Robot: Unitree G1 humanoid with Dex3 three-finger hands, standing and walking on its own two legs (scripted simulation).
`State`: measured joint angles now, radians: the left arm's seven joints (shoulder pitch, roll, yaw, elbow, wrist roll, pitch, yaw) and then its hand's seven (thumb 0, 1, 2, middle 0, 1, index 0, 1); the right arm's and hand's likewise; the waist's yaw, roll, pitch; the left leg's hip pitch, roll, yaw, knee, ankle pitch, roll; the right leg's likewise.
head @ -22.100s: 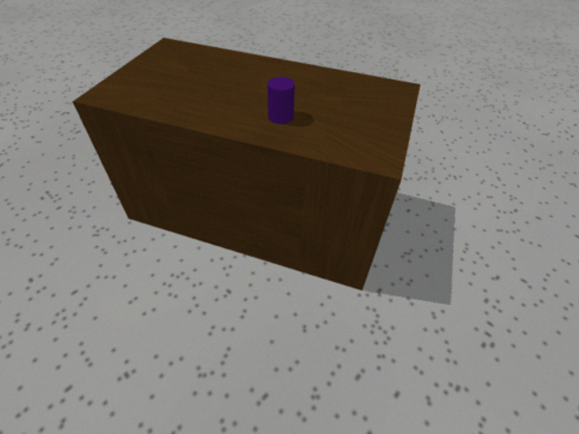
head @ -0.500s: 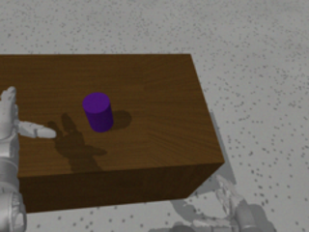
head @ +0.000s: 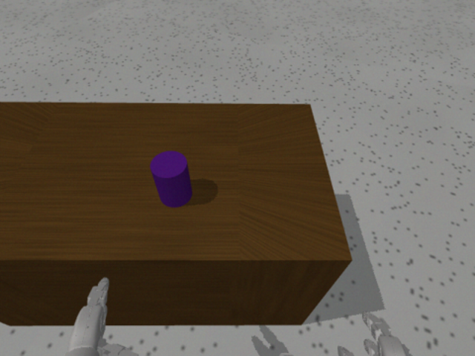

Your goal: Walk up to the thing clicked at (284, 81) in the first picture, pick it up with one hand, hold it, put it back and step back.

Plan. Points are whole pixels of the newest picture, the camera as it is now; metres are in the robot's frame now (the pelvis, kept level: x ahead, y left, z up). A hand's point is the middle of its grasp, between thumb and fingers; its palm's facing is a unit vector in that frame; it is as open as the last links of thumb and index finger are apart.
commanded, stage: home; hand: left
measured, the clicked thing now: (172, 180) +0.52 +0.16 -0.08
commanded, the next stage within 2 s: none
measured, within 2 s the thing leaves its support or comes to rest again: neither
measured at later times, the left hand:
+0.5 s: hand out of the picture +0.13 +0.17 -0.08, palm faces +0.10 -0.96 -0.27, open 17.7 cm
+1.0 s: hand out of the picture +0.08 +0.26 -0.11, palm faces +0.02 -0.91 -0.41, open 17.6 cm
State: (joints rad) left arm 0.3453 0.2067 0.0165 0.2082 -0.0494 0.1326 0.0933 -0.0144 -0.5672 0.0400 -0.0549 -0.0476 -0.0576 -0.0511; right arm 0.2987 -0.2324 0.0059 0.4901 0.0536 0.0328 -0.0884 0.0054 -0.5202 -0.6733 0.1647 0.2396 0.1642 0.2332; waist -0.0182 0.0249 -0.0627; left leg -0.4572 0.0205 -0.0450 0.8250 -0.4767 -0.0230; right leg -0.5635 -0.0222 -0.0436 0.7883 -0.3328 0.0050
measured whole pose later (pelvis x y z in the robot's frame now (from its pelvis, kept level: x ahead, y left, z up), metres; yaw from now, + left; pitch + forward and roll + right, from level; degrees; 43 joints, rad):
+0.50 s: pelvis -0.03 +0.00 -0.01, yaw +1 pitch +4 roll -1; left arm 0.40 0.20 -0.03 0.17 0.00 0.13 0.12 -0.01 -0.59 0.01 -0.05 -0.04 -0.05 -0.04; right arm 0.24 -0.20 0.03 0.57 -0.01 -0.13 -0.13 0.01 -0.88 -0.88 0.20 0.30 0.20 0.30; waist -0.01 0.01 -0.04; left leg -0.48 0.01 -0.06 0.87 -0.46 -0.03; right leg -0.57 -0.03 -0.06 0.82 -0.31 0.00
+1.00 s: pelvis +0.01 +0.00 +0.02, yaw +2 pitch -2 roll +0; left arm 0.23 0.34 -0.01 0.90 0.02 0.00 0.04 -0.01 -0.57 0.03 -0.05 -0.05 -0.06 -0.05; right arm 0.21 -0.34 -0.02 0.94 -0.03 0.01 -0.02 0.01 -0.90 -0.90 0.20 0.31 0.20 0.30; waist 0.01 0.04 0.03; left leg -0.18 -0.01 -0.06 0.60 -0.38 -0.01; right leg -0.29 -0.06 -0.06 0.61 -0.29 0.01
